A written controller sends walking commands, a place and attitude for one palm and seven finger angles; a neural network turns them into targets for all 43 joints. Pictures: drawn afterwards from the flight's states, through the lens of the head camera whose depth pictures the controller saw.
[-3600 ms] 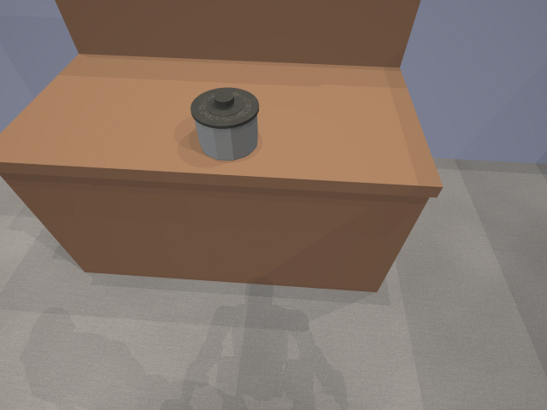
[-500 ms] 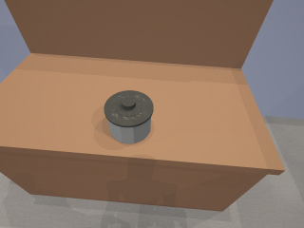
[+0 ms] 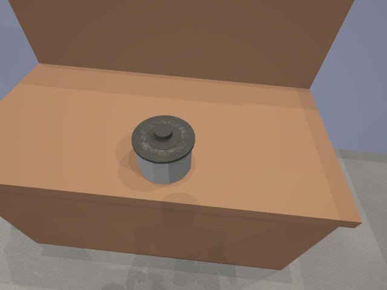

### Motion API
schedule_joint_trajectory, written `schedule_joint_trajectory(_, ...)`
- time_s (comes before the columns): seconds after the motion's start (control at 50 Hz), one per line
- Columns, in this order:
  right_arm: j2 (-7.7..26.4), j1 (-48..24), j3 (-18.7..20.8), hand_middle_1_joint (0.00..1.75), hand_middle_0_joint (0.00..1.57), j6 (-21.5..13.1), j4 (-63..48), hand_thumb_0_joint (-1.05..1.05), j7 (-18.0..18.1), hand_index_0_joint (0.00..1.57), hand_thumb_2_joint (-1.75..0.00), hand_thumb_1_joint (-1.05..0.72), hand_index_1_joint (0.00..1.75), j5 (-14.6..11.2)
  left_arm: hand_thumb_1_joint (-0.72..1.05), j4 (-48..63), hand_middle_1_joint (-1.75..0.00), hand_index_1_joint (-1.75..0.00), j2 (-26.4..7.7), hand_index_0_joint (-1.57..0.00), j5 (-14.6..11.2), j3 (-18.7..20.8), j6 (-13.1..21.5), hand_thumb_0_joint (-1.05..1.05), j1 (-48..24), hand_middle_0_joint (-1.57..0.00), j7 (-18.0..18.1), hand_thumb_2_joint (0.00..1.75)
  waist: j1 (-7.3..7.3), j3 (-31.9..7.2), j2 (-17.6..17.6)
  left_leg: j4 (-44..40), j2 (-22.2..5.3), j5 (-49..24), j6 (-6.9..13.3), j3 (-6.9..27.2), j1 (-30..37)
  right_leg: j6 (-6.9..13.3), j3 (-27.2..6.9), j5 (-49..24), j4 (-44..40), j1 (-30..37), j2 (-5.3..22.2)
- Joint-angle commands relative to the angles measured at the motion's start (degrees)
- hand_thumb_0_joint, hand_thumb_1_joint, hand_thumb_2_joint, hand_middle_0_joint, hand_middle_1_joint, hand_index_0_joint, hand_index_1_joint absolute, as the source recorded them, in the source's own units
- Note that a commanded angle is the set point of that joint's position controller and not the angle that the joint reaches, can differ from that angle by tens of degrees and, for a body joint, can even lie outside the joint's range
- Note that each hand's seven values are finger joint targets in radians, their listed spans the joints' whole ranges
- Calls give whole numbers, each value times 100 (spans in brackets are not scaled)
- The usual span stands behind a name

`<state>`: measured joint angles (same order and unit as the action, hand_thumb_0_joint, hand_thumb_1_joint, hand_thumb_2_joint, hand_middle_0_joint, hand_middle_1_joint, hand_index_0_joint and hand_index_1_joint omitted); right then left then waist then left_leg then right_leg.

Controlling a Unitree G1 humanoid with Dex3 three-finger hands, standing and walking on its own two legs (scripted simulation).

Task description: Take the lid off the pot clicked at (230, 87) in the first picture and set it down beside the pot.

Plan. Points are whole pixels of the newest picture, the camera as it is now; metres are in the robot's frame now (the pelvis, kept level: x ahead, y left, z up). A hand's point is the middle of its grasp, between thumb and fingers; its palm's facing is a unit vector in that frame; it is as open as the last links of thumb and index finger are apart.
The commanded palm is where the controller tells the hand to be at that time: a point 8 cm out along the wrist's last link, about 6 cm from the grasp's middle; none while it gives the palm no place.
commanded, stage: lift the closed hand beside the body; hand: left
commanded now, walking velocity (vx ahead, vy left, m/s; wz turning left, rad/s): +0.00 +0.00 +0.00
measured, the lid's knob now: (163, 131) +0.49 +0.12 +0.02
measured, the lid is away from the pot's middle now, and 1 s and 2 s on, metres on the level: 0.00 0.00 0.00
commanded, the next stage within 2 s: raise the hand higher, near the body in 0.62 s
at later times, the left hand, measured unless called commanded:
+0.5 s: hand out of the picture +0.10 +0.20 -0.08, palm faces +0.24 -0.91 -0.34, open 3.6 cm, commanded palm +0.07 +0.24 -0.05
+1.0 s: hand (85, 279) +0.14 +0.22 -0.04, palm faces +0.22 -0.90 -0.39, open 3.1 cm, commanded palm +0.10 +0.25 +0.01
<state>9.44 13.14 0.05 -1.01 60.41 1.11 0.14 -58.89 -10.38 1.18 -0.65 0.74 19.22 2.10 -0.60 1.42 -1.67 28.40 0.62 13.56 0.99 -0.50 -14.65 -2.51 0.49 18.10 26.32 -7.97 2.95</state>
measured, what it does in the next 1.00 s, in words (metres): stands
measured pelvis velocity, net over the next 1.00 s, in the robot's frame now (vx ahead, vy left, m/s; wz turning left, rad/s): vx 0.03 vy -0.02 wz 0.01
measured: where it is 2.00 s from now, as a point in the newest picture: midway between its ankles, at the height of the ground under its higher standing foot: outside the picture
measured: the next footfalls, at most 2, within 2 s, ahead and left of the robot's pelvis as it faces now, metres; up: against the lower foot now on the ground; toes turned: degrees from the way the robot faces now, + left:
none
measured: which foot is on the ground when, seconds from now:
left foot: down 0.00-1.00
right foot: down 0.00-1.00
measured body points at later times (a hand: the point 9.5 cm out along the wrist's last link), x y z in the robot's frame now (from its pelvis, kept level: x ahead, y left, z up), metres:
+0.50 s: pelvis -0.01 -0.03 +0.00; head +0.02 -0.03 +0.45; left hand +0.09 +0.25 -0.06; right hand +0.20 -0.26 -0.08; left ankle +0.02 +0.11 -0.74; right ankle -0.05 -0.15 -0.74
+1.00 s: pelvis +0.03 -0.02 +0.00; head +0.06 -0.03 +0.45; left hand +0.13 +0.26 -0.01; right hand +0.20 -0.25 -0.11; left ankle +0.02 +0.11 -0.74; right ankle -0.05 -0.15 -0.74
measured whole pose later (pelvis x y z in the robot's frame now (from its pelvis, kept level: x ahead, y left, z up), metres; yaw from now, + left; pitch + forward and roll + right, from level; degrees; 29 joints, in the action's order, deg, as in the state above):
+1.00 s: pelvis +0.03 -0.02 +0.00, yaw +0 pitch +3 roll +0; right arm 11.8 9.3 1.5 -2.5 37.8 3.1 -0.7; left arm -0.9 -12.8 -0.4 7.3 -0.3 35.0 5.0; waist -2.0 0.9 1.9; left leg 27.1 -0.2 14.7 -0.1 0.3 -15.4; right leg -1.3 1.3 19.1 24.6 -8.3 2.0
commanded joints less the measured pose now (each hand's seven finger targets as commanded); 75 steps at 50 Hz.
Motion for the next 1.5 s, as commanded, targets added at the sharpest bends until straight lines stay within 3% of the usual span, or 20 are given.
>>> schedule_joint_trajectory(0.0, 1444, -702, 199, 30, 20, -848, -1782, 0, -117, 20, -90, -90, 30, -210, 90, 6353, -35, -35, -1922, -24, -820, 553, 887, 0, -3419, -24, 373, 90, 83, -890, 1219, -600, 225, -809, 6, 502, 764, 408, 36, -625, -289, -725, -230)
schedule_joint_trajectory(0.02, 1093, -281, 54, 30, 20, -1311, -1964, 0, 66, 20, -90, -90, 30, -351, 90, 6039, -40, -40, -958, -29, -748, -206, 583, 0, -1008, -29, 606, 90, 276, -1137, 1297, -780, -75, -749, -173, 247, 1423, 580, 229, -898, -100, -593, -347)
schedule_joint_trajectory(0.06, 993, -546, 94, 30, 20, -1314, -1560, 0, 78, 20, -90, -90, 30, -188, 90, 4595, -49, -49, -212, -38, -359, 102, 11, 0, 681, -38, 825, 90, 77, -551, 592, -817, -5, -1089, -144, 337, 985, 495, 460, -1109, -374, -303, -328)
schedule_joint_trajectory(0.12, 1049, -784, 383, 30, 20, -915, -1929, 0, -78, 20, -90, -90, 30, -129, 90, 3061, -64, -64, -117, -51, -7, 441, -84, 0, 1184, -51, 683, 90, 18, 151, -732, -587, -36, -1042, -53, 266, 196, 340, 602, -959, -435, -750, -347)
schedule_joint_trajectory(0.18, 967, -887, 478, 30, 20, -710, -2386, 0, -139, 20, -90, -90, 30, -102, 90, 4264, -78, -78, -571, -64, -59, 921, 93, 0, 2236, -64, 555, 90, -335, -553, 68, -550, -17, -1043, -89, 43, 325, 393, 476, -882, -474, -261, -278)
schedule_joint_trajectory(0.22, 944, -956, 404, 30, 20, -625, -2718, 0, -119, 20, -90, -90, 30, -106, 90, 4930, -88, -88, -664, -73, -78, 896, 154, 0, 1748, -73, 520, 90, -162, -485, 393, -495, 35, -814, -73, -36, 311, 378, 422, -778, -507, -445, -276)
schedule_joint_trajectory(0.3, 1032, -945, 349, 30, 20, -405, -3041, 0, 18, 20, -90, -90, 30, -154, 90, 4738, -107, -107, -726, -90, -124, 956, 251, 0, 817, -90, 485, 90, 106, 41, -254, -280, 65, -108, 15, -83, 163, 276, 310, -191, -682, -1135, -275)
schedule_joint_trajectory(0.38, 1017, -821, 283, 30, 20, -433, -3203, 0, 130, 20, -90, -90, 30, -83, 90, 5576, -126, -126, -1004, -108, -165, 998, 312, 0, 356, -108, 505, 90, 74, -665, 502, -193, 75, -371, 53, -115, 679, 300, 197, -452, -629, -978, -265)
schedule_joint_trajectory(0.44, 1016, -802, 270, 30, 20, -413, -3204, 0, 190, 20, -90, -90, 30, -80, 90, 5134, -140, -140, -631, -121, -203, 775, 204, 0, 613, -121, 480, 90, 88, -468, 110, -139, 80, -558, 81, -98, 618, 282, 254, -819, -531, -981, -263)
schedule_joint_trajectory(0.48, 1075, -806, 291, 30, 20, -381, -3159, 0, 205, 20, -90, -90, 30, -69, 90, 5087, -150, -150, -921, -130, -183, 1057, 173, 0, 622, -130, 483, 90, 20, -560, 88, -111, 82, -730, 82, -73, 636, 286, 261, -1060, -489, -938, -261)
schedule_joint_trajectory(0.58, 1042, -842, 282, 30, 20, -370, -3094, 0, 233, 20, -90, -90, 30, -64, 90, 5225, -150, -150, -1130, -130, -198, 1325, 110, 0, 947, -130, 496, 90, -110, -669, 266, -120, 89, -1227, 88, -58, 705, 295, 298, -1652, -400, -692, -232)
schedule_joint_trajectory(0.64, 968, -845, 290, 30, 20, -371, -3113, 0, 237, 20, -90, -90, 30, -79, 90, 5240, -150, -150, -816, -130, -211, 1091, 102, 0, 1115, -130, 447, 90, -100, -672, 126, -76, 63, -1442, 101, -77, 705, 264, 345, -1924, -299, -646, -219)
schedule_joint_trajectory(0.78, 949, -922, 302, 30, 20, -447, -3060, 0, 238, 20, -90, -90, 30, -71, 90, 6077, -150, -150, -1245, -130, -184, 1468, 108, 0, 1435, -130, 468, 90, -262, -1057, 372, -96, 24, -2043, 132, -63, 1000, 297, 359, -2287, -336, -382, -220)
schedule_joint_trajectory(0.86, 922, -980, 346, 30, 20, -458, -3093, 0, 215, 20, -90, -90, 30, -95, 90, 6334, -150, -150, -981, -130, -170, 1292, 107, 0, 1999, -130, 380, 90, -250, -907, 197, -101, -27, -2357, 158, -48, 1011, 252, 427, -2440, -360, -432, -230)
schedule_joint_trajectory(1.14, 810, -1004, 271, 30, 20, -470, -3360, 0, 289, 20, -90, -90, 30, -75, 90, 7885, -150, -150, -1065, -130, -208, 1300, 398, 0, 1985, -130, 258, 90, -230, -733, 352, -284, -110, -2252, 153, -65, 1284, 228, 452, -2148, -593, -346, -248)
schedule_joint_trajectory(1.18, 853, -1058, 269, 30, 20, -471, -3342, 0, 287, 20, -90, -90, 30, -44, 90, 8120, -150, -150, -1396, -130, -185, 1650, 454, 0, 1893, -130, 278, 90, -301, -720, 311, -318, -97, -2213, 139, -35, 1311, 258, 443, -2123, -670, -337, -288)
schedule_joint_trajectory(1.34, 741, -1088, 198, 30, 20, -492, -3496, 0, 258, 20, -90, -90, 30, -54, 90, 8741, -150, -150, -1153, -130, -247, 1448, 602, 0, 1932, -130, 220, 90, -262, -597, 500, -397, -165, -1962, 112, -47, 1263, 245, 455, -1868, -700, -272, -257)
schedule_joint_trajectory(1.38, 817, -1142, 219, 30, 20, -479, -3445, 0, 261, 20, -90, -90, 30, -34, 90, 8796, -150, -150, -1550, -130, -230, 1894, 628, 0, 1913, -130, 261, 90, -348, -691, 360, -387, -166, -1929, 102, -45, 1292, 262, 421, -1921, -759, -258, -301)
schedule_joint_trajectory(1.44, 726, -1152, 163, 30, 20, -537, -3525, 0, 256, 20, -90, -90, 30, -59, 90, 9167, -150, -150, -1253, -130, -270, 1554, 710, 0, 1791, -130, 242, 90, -277, -642, 578, -383, -188, -1813, 103, -66, 1277, 248, 419, -1797, -732, -255, -251)
schedule_joint_trajectory(1.48, 821, -1175, 181, 30, 20, -554, -3467, 0, 243, 20, -90, -90, 30, -41, 90, 9238, -150, -150, -1587, -130, -241, 1918, 745, 0, 1696, -130, 273, 90, -338, -677, 452, -396, -192, -1766, 86, -29, 1279, 264, 407, -1763, -789, -287, -301)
